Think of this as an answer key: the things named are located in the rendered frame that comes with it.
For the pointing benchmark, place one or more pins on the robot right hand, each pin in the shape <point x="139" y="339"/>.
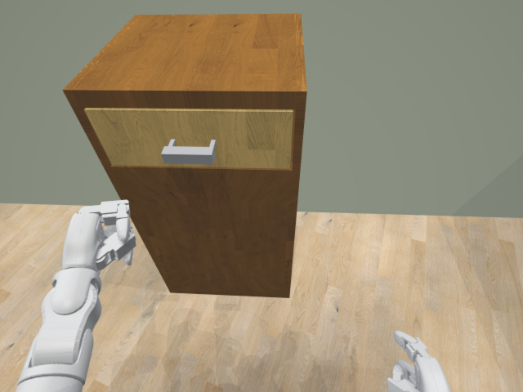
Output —
<point x="426" y="375"/>

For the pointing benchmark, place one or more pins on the handle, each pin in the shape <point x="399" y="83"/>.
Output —
<point x="188" y="155"/>

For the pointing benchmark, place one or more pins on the left robot forearm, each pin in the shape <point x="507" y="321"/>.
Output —
<point x="60" y="354"/>

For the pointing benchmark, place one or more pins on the cabinet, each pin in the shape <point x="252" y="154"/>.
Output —
<point x="209" y="230"/>

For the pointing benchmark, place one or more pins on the robot left hand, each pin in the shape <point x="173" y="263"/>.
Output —
<point x="85" y="236"/>

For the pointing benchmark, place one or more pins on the drawer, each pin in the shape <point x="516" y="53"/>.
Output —
<point x="245" y="138"/>

